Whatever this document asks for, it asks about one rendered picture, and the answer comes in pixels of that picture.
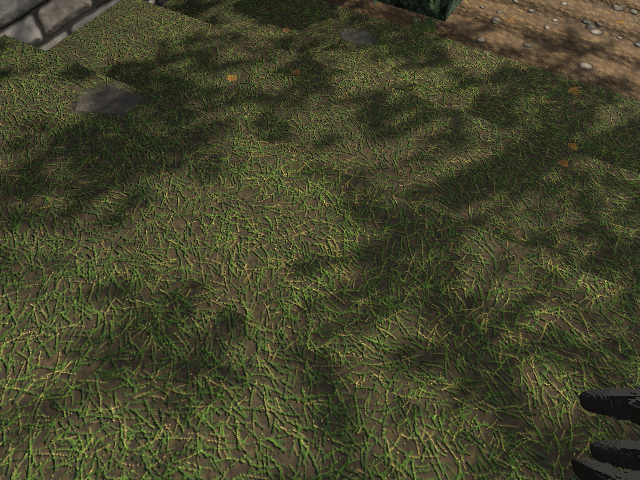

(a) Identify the right robot hand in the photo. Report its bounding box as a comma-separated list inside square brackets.
[571, 385, 640, 480]

